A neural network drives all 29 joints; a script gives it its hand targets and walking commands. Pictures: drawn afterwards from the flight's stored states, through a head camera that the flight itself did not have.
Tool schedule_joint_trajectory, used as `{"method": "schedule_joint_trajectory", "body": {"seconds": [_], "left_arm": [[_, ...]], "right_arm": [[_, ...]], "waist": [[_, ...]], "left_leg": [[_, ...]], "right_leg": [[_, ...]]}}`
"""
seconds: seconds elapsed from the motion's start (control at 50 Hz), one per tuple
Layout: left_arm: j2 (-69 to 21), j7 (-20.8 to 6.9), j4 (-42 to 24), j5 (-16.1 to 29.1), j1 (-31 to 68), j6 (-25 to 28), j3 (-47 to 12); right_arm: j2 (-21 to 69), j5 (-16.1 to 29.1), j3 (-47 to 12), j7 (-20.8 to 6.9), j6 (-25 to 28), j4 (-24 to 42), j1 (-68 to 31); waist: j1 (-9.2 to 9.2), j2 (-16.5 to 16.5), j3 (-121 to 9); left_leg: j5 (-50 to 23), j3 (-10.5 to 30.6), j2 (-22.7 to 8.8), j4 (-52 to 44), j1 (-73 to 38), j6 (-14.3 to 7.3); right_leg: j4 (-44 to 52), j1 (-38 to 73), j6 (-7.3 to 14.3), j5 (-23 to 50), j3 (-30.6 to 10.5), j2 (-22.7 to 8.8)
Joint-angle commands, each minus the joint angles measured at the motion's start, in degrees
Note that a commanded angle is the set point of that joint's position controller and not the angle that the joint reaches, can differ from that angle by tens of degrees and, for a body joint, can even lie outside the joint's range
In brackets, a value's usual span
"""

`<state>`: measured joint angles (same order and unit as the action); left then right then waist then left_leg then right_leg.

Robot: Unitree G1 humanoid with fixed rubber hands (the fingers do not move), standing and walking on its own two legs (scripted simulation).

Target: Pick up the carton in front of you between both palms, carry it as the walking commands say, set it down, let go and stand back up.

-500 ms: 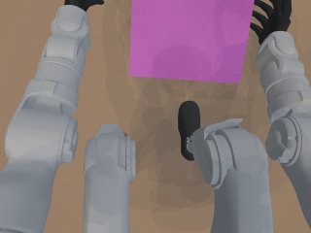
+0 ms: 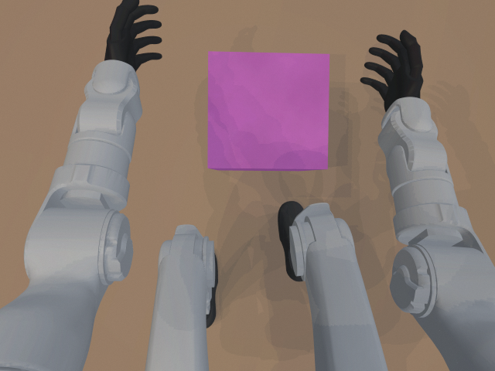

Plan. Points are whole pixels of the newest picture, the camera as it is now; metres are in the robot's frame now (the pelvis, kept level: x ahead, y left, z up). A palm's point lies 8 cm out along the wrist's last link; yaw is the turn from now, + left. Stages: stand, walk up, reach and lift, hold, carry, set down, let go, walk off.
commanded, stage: set down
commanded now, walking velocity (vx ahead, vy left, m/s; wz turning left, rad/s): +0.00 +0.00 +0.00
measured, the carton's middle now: (263, 123) +0.48 -0.08 -0.35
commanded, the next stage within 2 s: let go in 0.52 s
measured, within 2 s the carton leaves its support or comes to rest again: neither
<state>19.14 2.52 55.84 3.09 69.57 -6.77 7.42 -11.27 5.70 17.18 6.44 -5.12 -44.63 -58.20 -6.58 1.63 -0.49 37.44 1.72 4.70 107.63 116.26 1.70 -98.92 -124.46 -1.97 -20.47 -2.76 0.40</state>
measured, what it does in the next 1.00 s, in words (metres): rises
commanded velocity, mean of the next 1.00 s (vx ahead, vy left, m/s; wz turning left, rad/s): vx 0.00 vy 0.00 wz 0.00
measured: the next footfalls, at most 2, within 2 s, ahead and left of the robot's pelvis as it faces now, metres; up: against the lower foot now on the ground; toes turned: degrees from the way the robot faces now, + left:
none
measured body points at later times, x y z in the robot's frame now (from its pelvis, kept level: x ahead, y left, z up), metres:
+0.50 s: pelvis +0.03 +0.00 +0.13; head +0.32 -0.02 +0.48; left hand +0.56 +0.13 +0.03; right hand +0.47 -0.26 +0.02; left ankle +0.06 +0.12 -0.44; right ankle +0.15 -0.13 -0.44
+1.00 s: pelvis +0.08 -0.02 +0.25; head +0.28 -0.03 +0.66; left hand +0.43 +0.17 +0.14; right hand +0.36 -0.27 +0.15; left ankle +0.06 +0.12 -0.44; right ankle +0.15 -0.13 -0.44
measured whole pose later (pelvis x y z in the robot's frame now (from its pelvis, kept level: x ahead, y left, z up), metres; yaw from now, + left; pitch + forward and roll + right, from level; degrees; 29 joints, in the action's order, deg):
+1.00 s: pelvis +0.08 -0.02 +0.25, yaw +0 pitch +27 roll +1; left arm 9.3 1.6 34.1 -3.4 17.8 -2.5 9.5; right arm -11.3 -1.0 7.5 -4.8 -2.8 -27.7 -9.9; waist -4.3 -0.2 -3.3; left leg 22.9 4.7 1.9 47.0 51.6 2.0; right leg -44.3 -59.2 0.6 -12.5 -0.6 0.1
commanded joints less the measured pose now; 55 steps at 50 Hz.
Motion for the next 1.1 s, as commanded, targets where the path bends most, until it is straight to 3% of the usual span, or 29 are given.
{"method": "schedule_joint_trajectory", "body": {"seconds": [0.0, 0.18, 0.48, 0.54, 0.68, 0.78, 0.88, 1.08], "left_arm": [[5.93, -0.49, -8.01, -0.72, 11.23, 1.01, 1.06], [5.7, -2.1, -15.41, -1.21, 6.92, -0.98, 1.92], [3.61, -4.89, -11.06, -3.56, 0.81, 0.28, 4.27], [2.53, -4.79, -10.06, -4.9, -1.32, 0.69, 5.2], [-3.21, -1.01, -16.49, -9.1, -17.91, 1.05, 6.4], [-5.37, 1.36, -25.97, -8.59, -29.0, 2.13, 4.8], [-5.4, 0.12, -29.04, -6.83, -39.12, 4.12, 3.49], [-4.22, -2.43, -27.72, -5.73, -62.58, 8.12, 1.34]], "right_arm": [[-5.19, -0.61, 0.88, -0.18, 0.45, 7.49, -7.28], [-4.46, -0.89, 1.54, -1.15, -1.65, 14.23, -2.52], [-1.57, -4.29, 3.33, -3.29, -0.93, 12.32, 3.03], [-1.04, -5.37, 3.24, -3.98, -0.38, 11.58, 4.76], [-2.59, -9.5, 0.88, -7.53, 0.49, 15.08, 20.09], [-4.98, -9.44, -3.01, -10.07, 1.06, 20.62, 30.41], [-4.31, -7.4, -7.43, -11.34, 2.17, 22.16, 40.17], [-4.32, -4.96, -12.47, -10.0, 5.65, 25.34, 62.3]], "waist": [[-1.6, 2.18, -60.0], [-1.45, 4.68, -65.23], [-1.28, 3.1, -56.91], [-0.51, 2.98, -56.34], [0.43, 1.76, -59.19], [0.62, 0.06, -51.35], [1.51, -1.04, -39.63], [3.0, -3.16, -26.08]], "left_leg": [[-9.99, -5.71, 1.13, -17.38, -14.2, -0.36], [-16.84, -5.69, 1.45, -25.33, -25.59, 0.23], [-21.81, -3.53, 1.25, -42.18, -35.54, 0.33], [-23.07, -3.06, 1.07, -45.29, -38.56, 0.32], [-30.1, -2.09, 0.99, -53.11, -50.47, 1.0], [-28.03, -2.04, 0.85, -59.83, -56.05, 1.26], [-22.7, -2.3, 0.05, -65.46, -59.42, 0.34], [-24.79, -1.55, -0.98, -75.17, -70.44, -0.67]], "right_leg": [[6.14, 53.15, -1.46, 13.63, 7.68, 2.28], [14.41, 60.69, -1.01, 19.48, 8.06, 2.9], [30.78, 70.75, -0.88, 23.08, 6.45, 2.29], [33.74, 72.55, -0.78, 23.16, 6.23, 2.12], [39.87, 85.27, 0.54, 28.17, 5.81, 2.17], [45.55, 95.25, 1.54, 27.65, 4.46, 1.76], [52.01, 103.02, 1.59, 24.87, 2.75, 0.84], [61.36, 120.87, 1.08, 33.14, -0.06, 0.16]]}}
